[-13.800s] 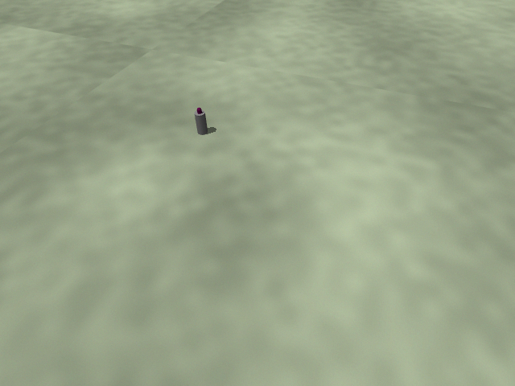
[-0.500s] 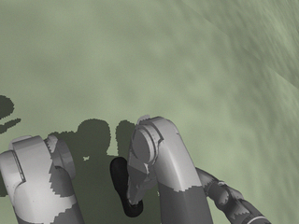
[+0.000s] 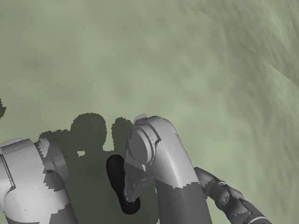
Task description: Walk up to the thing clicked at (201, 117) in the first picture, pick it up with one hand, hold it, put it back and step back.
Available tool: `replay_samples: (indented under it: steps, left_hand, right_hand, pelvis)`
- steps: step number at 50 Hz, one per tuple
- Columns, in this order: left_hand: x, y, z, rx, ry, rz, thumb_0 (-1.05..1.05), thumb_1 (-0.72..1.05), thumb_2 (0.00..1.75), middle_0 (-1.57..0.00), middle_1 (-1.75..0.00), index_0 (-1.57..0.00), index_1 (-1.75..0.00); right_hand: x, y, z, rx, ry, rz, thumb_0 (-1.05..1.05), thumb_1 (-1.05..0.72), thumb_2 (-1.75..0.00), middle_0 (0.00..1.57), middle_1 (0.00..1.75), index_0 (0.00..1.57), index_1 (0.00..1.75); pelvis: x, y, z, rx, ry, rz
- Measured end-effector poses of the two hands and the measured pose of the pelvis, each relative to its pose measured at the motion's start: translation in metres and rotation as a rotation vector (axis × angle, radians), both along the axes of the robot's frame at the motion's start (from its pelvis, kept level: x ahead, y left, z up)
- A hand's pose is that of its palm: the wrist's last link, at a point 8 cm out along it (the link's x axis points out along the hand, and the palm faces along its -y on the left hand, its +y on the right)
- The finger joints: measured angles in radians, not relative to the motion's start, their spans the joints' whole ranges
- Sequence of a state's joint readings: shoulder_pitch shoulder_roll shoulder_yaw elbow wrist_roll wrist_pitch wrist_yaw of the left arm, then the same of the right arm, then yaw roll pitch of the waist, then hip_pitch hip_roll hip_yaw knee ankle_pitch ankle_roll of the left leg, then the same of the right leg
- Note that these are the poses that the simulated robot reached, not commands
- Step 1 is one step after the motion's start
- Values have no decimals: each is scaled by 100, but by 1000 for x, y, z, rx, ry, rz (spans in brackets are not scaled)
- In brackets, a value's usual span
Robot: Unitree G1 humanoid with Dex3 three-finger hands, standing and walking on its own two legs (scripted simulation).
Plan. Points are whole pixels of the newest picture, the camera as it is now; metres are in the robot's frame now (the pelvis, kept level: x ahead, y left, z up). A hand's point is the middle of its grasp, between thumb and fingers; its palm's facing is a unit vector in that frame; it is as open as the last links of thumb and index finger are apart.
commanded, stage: settle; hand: left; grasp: from the side
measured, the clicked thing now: out of the picture +0.42 +0.30 -0.19
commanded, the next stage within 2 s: lift in 1.98 s
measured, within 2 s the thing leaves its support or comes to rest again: leaves its support in 0.26 s
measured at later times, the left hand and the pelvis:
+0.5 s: hand out of the picture +0.39 +0.33 -0.11, palm faces +0.39 -0.92 -0.05, open 9.4 cm; pelvis +0.01 +0.00 +0.02, yaw +2 degrees
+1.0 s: hand out of the picture +0.39 +0.31 -0.01, palm faces +0.36 -0.93 -0.07, open 9.4 cm; pelvis +0.03 -0.02 +0.05, yaw +8 degrees
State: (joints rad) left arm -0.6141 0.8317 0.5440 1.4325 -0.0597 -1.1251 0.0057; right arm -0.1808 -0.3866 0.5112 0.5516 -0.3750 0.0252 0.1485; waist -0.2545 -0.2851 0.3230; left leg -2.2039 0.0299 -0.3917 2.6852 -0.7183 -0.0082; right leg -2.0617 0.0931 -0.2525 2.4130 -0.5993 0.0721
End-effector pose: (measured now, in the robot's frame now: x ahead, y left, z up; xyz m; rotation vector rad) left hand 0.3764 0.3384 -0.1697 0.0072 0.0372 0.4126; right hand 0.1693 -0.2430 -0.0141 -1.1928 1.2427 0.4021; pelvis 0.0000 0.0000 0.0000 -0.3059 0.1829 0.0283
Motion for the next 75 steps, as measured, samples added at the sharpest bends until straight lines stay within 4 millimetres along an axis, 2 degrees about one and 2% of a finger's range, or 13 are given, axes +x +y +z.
replay_samples:
  steps: [10, 15, 26, 32, 46, 57, 64, 75]
  left_hand:
    - [-3, 4, 2, -4, 6, 2, 1, -20, 97, -72, -101, -70, -103]
    - [-12, 11, 12, 4, -1, 10, 1, -24, 102, -72, -103, -71, -105]
    - [-24, 31, 70, 44, -19, -11, 1, -27, 106, -74, -102, -73, -104]
    - [-26, 35, 105, 60, -33, -32, 1, -28, 106, -75, -101, -74, -103]
    - [-32, 21, 148, 45, 34, -47, 1, -29, 107, -76, -100, -74, -102]
    - [-15, 16, 186, 58, 18, -42, 1, -29, 108, -76, -100, -75, -102]
    - [-8, 11, 201, 53, 25, -48, 1, -30, 108, -76, -100, -75, -102]
    - [-18, 8, 213, 39, 52, -36, 0, -32, 111, -76, -102, -75, -104]
  right_hand:
    - [0, 0, 0, 8, 5, -25, -1, -90, -90, 21, 30, 21, 30]
    - [5, 2, -2, 27, 3, -41, -1, -91, -91, 21, 30, 21, 30]
    - [21, 8, -7, 126, -50, -124, -1, -91, -90, 21, 30, 21, 30]
    - [28, 9, -11, 192, -84, -199, -1, -90, -90, 21, 30, 21, 30]
    - [37, 3, -24, 305, -109, -357, 0, -89, -90, 21, 30, 21, 30]
    - [44, -9, -31, 343, -126, -437, 0, -90, -90, 21, 30, 21, 30]
    - [46, -15, -25, 354, -153, -471, 0, -90, -90, 20, 30, 20, 30]
    - [42, -16, -13, 364, -176, -498, 0, -90, -90, 20, 30, 20, 30]
  pelvis:
    - [2, 0, 2, 1, 11, 5]
    - [3, -2, 6, 9, 34, 14]
    - [8, -4, 22, 25, 120, 39]
    - [11, -5, 30, 42, 174, 54]
    - [22, -14, 48, 98, 296, 86]
    - [31, -21, 60, 138, 356, 100]
    - [31, -23, 67, 149, 375, 102]
    - [29, -24, 81, 161, 387, 112]
